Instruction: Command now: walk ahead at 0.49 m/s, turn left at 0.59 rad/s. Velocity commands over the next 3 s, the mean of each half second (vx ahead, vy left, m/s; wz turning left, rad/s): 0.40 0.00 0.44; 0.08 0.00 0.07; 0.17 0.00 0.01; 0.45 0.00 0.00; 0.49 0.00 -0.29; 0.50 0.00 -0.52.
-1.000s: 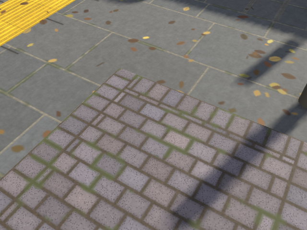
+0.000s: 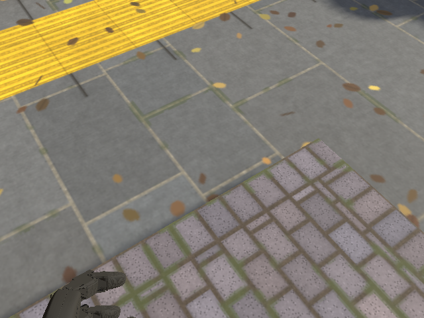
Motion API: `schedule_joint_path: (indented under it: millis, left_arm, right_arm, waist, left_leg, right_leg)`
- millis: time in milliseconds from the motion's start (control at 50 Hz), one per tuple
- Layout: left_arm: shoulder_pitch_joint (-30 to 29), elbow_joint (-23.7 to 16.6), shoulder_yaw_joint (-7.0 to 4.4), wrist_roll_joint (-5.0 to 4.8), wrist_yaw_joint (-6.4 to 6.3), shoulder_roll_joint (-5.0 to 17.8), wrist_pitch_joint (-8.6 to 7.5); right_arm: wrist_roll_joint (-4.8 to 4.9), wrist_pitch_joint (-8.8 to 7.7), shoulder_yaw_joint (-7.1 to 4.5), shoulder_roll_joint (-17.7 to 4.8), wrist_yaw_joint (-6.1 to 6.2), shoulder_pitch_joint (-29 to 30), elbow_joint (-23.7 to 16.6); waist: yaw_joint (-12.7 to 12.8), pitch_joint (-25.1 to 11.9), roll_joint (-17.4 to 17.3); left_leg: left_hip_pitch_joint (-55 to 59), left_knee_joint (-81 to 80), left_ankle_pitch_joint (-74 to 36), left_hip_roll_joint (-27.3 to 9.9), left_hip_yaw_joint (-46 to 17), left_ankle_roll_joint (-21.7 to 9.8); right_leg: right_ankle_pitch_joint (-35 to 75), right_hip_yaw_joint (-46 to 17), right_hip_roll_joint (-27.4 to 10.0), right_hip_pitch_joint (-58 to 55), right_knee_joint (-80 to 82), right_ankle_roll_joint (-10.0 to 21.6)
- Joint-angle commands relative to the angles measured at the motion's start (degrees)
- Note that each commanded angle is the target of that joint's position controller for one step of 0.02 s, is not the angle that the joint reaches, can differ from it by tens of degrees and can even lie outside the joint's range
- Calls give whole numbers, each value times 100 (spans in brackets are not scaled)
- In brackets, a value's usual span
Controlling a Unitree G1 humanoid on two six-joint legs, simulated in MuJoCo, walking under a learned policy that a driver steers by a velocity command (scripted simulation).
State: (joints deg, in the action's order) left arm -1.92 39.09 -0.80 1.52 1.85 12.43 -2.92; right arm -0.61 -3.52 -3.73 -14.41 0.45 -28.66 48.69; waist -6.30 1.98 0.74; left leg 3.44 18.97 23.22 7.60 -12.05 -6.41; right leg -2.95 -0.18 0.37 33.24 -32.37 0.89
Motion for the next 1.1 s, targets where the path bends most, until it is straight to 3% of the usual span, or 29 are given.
schedule_joint_path:
  millis: [20,40,60,80,100,120,140,180,240,320,360,400,460,500,520,540,560,600,620,640,680,760,800,860,880,900,940,1000,1100]
  left_arm:
    - [1606,31,-358,-2,-199,1006,-179]
    - [2531,28,-450,156,-323,1425,-206]
    - [2314,-10,-515,250,-320,1799,-162]
    - [2000,-54,-479,121,-280,1311,-92]
    - [1626,-94,-353,64,-261,809,-90]
    - [1469,-53,-296,62,-234,596,-112]
    - [1513,31,-278,46,-232,555,-150]
    - [1712,200,-277,-18,-205,553,-267]
    - [2027,393,-298,-63,-139,618,-400]
    - [2160,575,-253,-54,-120,620,-379]
    - [2166,644,-227,-96,-121,636,-342]
    - [2435,765,-231,-115,-150,752,-286]
    - [2563,905,-252,-141,-236,901,-164]
    - [2640,942,-257,-182,-278,932,-71]
    - [2805,735,-184,-182,-291,713,-70]
    - [3653,742,2,-357,-242,117,19]
    - [3337,922,-140,-232,-282,628,193]
    - [2578,795,-125,-132,-268,536,265]
    - [2506,815,-125,-68,-263,506,321]
    - [2696,934,-120,-18,-249,438,405]
    - [2854,1081,-104,-43,-248,299,514]
    - [2397,1100,-83,-46,-317,260,633]
    - [2275,1122,-86,-49,-338,306,645]
    - [2408,1257,-46,7,-349,259,548]
    - [2492,1265,-44,61,-359,375,469]
    - [2217,1244,-79,0,-368,616,405]
    - [1863,1282,8,-76,-351,360,279]
    - [1891,1398,0,-119,-378,378,205]
    - [2199,1655,17,-100,-373,264,232]
  right_arm:
    - [16,-107,-235,-1016,-33,455,-436]
    - [60,-134,-100,-526,-71,331,-625]
    - [246,-74,-25,-136,-46,-463,-728]
    - [5,10,-77,-642,10,-252,-574]
    - [-61,44,-99,-688,-38,251,-610]
    - [-87,67,-89,-615,-82,531,-661]
    - [-141,124,-89,-572,-142,617,-686]
    - [-186,257,-72,-471,-235,587,-702]
    - [-217,326,-18,-318,-306,1026,-913]
    - [-171,277,80,-159,-289,1635,-1113]
    - [-140,225,194,29,-312,1992,-1175]
    - [-137,201,236,48,-312,2294,-1231]
    - [-184,136,209,-114,-227,2034,-1146]
    - [-307,-3,129,-360,-152,1108,-776]
    - [-389,-74,63,-733,-100,523,-708]
    - [-160,-48,30,-903,-55,526,-681]
    - [149,41,32,-699,-34,485,-668]
    - [74,120,214,-230,34,1313,-656]
    - [48,129,252,-143,61,1553,-657]
    - [8,135,264,-117,80,1651,-626]
    - [-68,88,259,-142,59,1690,-558]
    - [-97,115,230,-208,21,1617,-371]
    - [-85,196,200,-268,27,1570,-284]
    - [-17,310,196,-252,68,1515,-172]
    - [-14,321,213,-156,77,1440,-131]
    - [69,349,198,-72,62,1264,-101]
    - [26,339,193,-44,25,1222,94]
    - [-21,276,166,-165,25,1059,357]
    - [12,254,212,-51,81,1105,688]
  waist:
    - [1187,-883,-288]
    - [1426,-1782,280]
    - [853,-2212,1551]
    - [823,-1664,729]
    - [774,-889,153]
    - [726,-528,-37]
    - [664,-370,187]
    - [568,-275,420]
    - [574,-180,353]
    - [542,54,380]
    - [624,-11,517]
    - [780,-97,565]
    - [653,-209,619]
    - [255,-676,156]
    - [127,-1415,-491]
    - [485,-2501,-1491]
    - [258,-2535,-722]
    - [554,-985,-513]
    - [716,-625,-551]
    - [849,-563,-626]
    - [953,-671,-560]
    - [799,-506,-752]
    - [755,-348,-801]
    - [864,-98,-430]
    - [843,0,-198]
    - [549,299,396]
    - [408,245,661]
    - [421,24,356]
    - [585,72,-43]
  left_leg:
    - [-1089,2114,-5034,-952,-493,-85]
    - [-1880,3735,-3005,-635,-155,-10]
    - [-3621,5200,1031,165,397,171]
    - [-4135,5664,483,-370,427,115]
    - [-4080,5542,-124,-584,503,144]
    - [-3936,5315,-420,-745,572,188]
    - [-3804,5121,-511,-884,601,230]
    - [-3600,5004,-587,-956,701,288]
    - [-4027,4826,-894,-974,686,308]
    - [-4041,3597,-1627,-816,916,434]
    - [-3398,2569,-2124,-724,1328,431]
    - [-3029,2043,-2235,-645,1541,408]
    - [-2603,1437,-1904,-574,1485,176]
    - [-1310,495,-2960,-569,1374,-40]
    - [119,986,-5706,-1884,222,-281]
    - [1395,1279,-7922,-3344,-1309,-1385]
    - [874,1032,-7025,-2978,-1083,-1407]
    - [-560,199,-5053,-2460,-489,-1001]
    - [-1145,-54,-4776,-2250,-202,-805]
    - [-1649,-207,-4592,-2049,82,-664]
    - [-1984,-304,-4230,-1864,358,-588]
    - [-2294,-580,-1792,-1703,325,-490]
    - [-2521,-707,-548,-1711,144,-459]
    - [-3057,-661,628,-1593,16,-73]
    - [-3125,-459,553,-1479,40,142]
    - [-2791,-265,24,-996,522,301]
    - [-1321,185,-1205,-899,740,343]
    - [-1148,142,-1450,-1067,610,285]
    - [-1467,-51,-1403,-1114,575,317]
  right_leg:
    - [-272,-55,28,-2944,514,357]
    - [-1614,-1492,-1412,-4287,595,607]
    - [-1782,-4175,-2766,-5286,1248,1310]
    - [-2551,-4402,-2542,-4578,1486,1322]
    - [-2463,-3372,-2249,-3718,1636,1161]
    - [-1761,-2558,-1964,-3140,1772,1015]
    - [-1176,-1937,-1730,-2816,1871,871]
    - [-256,-1207,-1530,-2467,2021,791]
    - [594,-667,-1526,-2535,2175,893]
    - [2738,294,-1223,-2466,1979,832]
    - [3160,731,-977,-2296,1827,700]
    - [3294,717,-1039,-2498,1647,673]
    - [3463,508,-1232,-2966,1034,619]
    - [2795,694,-911,-2808,-377,380]
    - [412,863,-659,-1843,-1724,188]
    - [-3704,470,48,-831,-3281,44]
    - [-3509,-127,-55,-763,-3455,23]
    - [-2972,-117,-246,-516,-3061,-46]
    - [-2669,-130,-324,-788,-2711,-93]
    - [-2403,-39,-288,-1265,-2506,-127]
    - [-2203,47,-176,-1731,-2159,-124]
    - [-1938,94,-112,-1972,-1074,-93]
    - [-1756,135,-58,-2119,-659,-34]
    - [-1134,56,-124,-2783,587,157]
    - [-1206,-429,-532,-2825,1023,244]
    - [-1891,-942,-843,-1959,1372,369]
    - [-2388,-1061,-853,-898,1922,271]
    - [-1693,-742,-610,-1351,1749,171]
    - [-1201,-602,-551,-1856,1516,256]
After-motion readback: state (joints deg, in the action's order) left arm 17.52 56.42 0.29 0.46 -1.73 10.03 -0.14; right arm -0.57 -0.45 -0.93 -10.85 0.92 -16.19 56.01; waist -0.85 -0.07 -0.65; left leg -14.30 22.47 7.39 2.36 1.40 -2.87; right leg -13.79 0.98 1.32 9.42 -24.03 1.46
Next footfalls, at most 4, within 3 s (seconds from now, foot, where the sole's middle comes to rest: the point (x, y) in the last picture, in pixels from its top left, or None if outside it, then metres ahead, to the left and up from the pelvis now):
0.04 right None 0.20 -0.11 -0.76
0.50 left None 0.39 0.12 -0.76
0.88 right None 0.37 -0.08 -0.76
1.90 right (180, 241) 0.71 0.05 -0.76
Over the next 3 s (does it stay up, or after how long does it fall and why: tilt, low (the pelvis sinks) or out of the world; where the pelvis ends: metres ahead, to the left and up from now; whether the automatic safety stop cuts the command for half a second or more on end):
stays up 1.19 0.17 -0.14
